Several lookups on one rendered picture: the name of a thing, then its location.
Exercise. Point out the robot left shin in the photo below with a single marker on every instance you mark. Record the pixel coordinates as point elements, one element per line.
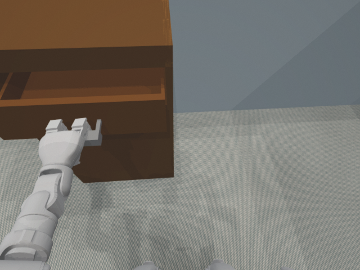
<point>148,262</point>

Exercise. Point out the robot left hand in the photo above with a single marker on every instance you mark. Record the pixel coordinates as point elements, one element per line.
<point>62,146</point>

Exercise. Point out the cabinet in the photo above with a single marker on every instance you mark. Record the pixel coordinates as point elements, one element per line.
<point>63,35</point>

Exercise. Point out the left robot forearm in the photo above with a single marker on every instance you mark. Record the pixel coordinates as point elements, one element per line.
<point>32,233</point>

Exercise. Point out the robot shin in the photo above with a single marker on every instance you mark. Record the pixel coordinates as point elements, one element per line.
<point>217,261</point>
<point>148,262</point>

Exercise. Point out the robot right shin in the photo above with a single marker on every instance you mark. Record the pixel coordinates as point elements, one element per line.
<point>217,261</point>

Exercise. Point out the handle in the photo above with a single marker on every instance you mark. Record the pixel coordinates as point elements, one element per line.
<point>94,137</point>

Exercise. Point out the drawer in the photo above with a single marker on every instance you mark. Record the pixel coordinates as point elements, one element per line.
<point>126,100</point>

